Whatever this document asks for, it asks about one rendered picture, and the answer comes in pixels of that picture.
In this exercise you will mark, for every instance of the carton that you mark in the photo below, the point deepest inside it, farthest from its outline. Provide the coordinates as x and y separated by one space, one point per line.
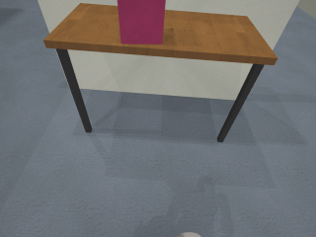
141 21

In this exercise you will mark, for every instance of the table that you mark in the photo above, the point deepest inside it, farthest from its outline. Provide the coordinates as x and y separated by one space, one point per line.
188 35

